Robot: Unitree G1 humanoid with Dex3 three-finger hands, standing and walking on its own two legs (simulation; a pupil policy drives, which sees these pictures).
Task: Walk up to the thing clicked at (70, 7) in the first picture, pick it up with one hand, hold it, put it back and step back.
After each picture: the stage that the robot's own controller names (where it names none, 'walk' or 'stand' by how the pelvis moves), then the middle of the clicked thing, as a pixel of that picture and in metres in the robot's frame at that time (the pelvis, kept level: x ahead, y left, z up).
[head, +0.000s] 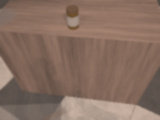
stand; (72, 18) +0.77 +0.09 +0.00
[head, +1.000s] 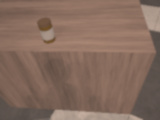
walk; (46, 31) +0.65 +0.24 +0.02
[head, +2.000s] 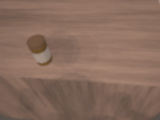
rise first; (40, 51) +0.46 +0.21 +0.04
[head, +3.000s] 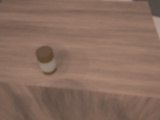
stand; (46, 61) +0.46 +0.19 +0.00
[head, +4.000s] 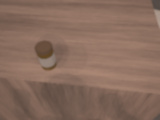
stand; (46, 56) +0.46 +0.19 +0.00
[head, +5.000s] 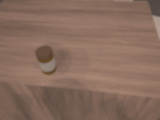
stand; (46, 60) +0.46 +0.19 +0.00
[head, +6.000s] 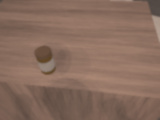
stand; (45, 60) +0.46 +0.20 +0.00
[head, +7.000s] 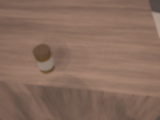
rise first; (44, 59) +0.46 +0.20 +0.00
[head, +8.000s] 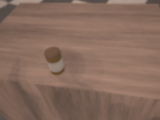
rise first; (55, 61) +0.47 +0.19 +0.00
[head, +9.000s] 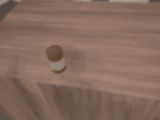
go down; (56, 59) +0.47 +0.19 +0.01
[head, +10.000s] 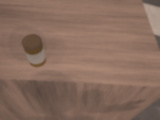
go down; (35, 51) +0.47 +0.17 +0.02
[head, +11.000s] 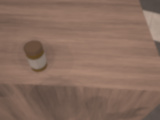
go down; (36, 57) +0.47 +0.18 +0.02
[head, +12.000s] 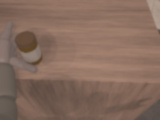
close in; (29, 49) +0.46 +0.19 +0.05
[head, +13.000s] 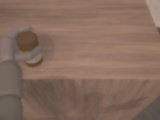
lift; (30, 50) +0.45 +0.18 +0.06
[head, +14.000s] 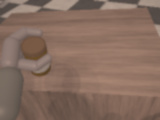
lift; (37, 57) +0.34 +0.16 +0.20
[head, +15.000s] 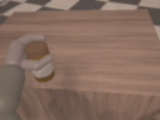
lift; (40, 62) +0.34 +0.16 +0.17
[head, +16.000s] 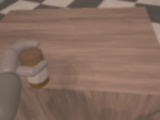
hold; (35, 68) +0.33 +0.18 +0.15
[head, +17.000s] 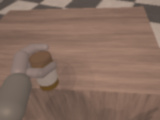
crouch; (45, 71) +0.34 +0.15 +0.13
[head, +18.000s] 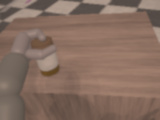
crouch; (46, 56) +0.37 +0.15 +0.18
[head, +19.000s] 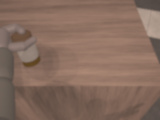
lower; (26, 49) +0.45 +0.20 +0.10
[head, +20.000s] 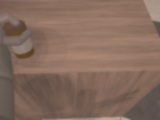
lower; (20, 40) +0.48 +0.19 +0.08
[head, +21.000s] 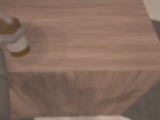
lower; (14, 38) +0.49 +0.20 +0.08
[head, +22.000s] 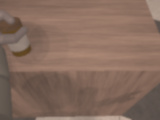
lower; (16, 37) +0.49 +0.20 +0.08
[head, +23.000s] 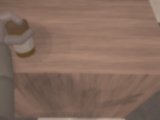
loosen; (21, 38) +0.48 +0.20 +0.08
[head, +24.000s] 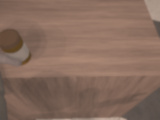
withdraw; (15, 48) +0.45 +0.20 +0.07
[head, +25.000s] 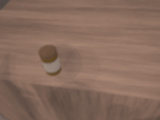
sink last; (50, 61) +0.44 +0.18 +0.04
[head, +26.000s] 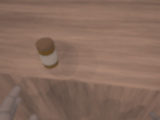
stand; (48, 53) +0.46 +0.19 +0.04
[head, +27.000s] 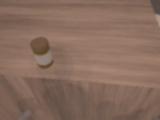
stand; (42, 53) +0.47 +0.19 +0.05
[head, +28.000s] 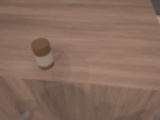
stand; (43, 54) +0.46 +0.19 +0.06
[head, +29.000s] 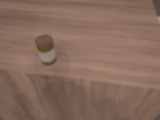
stand; (46, 50) +0.48 +0.19 +0.04
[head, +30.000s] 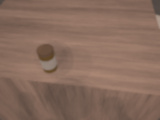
walk; (47, 59) +0.47 +0.19 +0.00
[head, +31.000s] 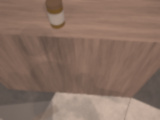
walk; (55, 13) +0.62 +0.15 +0.03
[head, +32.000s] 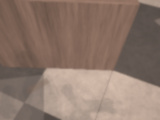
walk; out of the picture +0.90 +0.26 +0.02
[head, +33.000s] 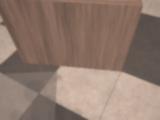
stand; out of the picture +1.09 +0.18 +0.02
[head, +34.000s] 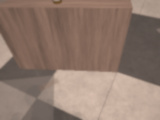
stand; out of the picture +1.09 +0.22 +0.00
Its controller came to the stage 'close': yes
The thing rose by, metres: 0.22
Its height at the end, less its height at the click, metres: +0.00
